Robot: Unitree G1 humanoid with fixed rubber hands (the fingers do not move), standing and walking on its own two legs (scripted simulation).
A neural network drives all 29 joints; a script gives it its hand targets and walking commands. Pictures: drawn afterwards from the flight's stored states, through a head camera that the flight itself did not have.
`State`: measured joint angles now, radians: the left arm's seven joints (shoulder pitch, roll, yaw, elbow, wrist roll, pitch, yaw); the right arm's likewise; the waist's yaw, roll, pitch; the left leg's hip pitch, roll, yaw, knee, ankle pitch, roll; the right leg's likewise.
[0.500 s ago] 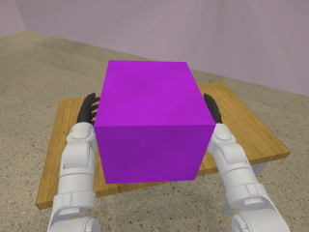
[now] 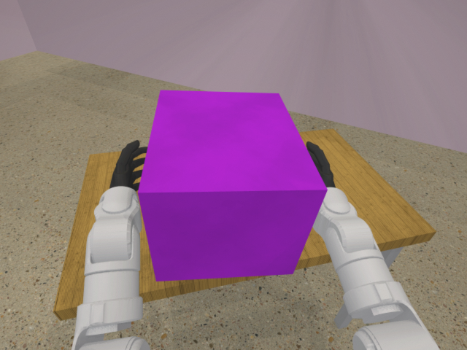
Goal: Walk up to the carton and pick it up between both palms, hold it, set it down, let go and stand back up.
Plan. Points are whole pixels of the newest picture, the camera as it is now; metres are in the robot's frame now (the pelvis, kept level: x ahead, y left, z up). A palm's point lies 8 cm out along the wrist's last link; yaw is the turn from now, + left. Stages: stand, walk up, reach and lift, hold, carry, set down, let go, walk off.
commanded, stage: hold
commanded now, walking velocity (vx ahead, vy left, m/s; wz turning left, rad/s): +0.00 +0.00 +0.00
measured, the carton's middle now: (223, 177) +0.40 +0.00 +0.14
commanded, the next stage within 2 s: none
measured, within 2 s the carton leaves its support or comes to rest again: neither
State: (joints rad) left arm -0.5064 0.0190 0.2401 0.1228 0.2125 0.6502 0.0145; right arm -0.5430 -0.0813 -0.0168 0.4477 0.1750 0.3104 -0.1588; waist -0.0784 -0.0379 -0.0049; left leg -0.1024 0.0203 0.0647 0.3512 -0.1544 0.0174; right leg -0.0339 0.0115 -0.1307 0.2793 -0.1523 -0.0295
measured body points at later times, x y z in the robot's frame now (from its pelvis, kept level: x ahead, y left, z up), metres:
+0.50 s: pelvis -0.01 +0.00 +0.00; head -0.06 +0.02 +0.45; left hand +0.36 +0.17 +0.18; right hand +0.36 -0.16 +0.18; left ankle +0.03 +0.10 -0.75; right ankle +0.01 -0.10 -0.75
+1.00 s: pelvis +0.00 +0.00 +0.00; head -0.05 +0.02 +0.45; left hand +0.37 +0.17 +0.17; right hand +0.37 -0.16 +0.17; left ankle +0.03 +0.10 -0.75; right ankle +0.01 -0.10 -0.75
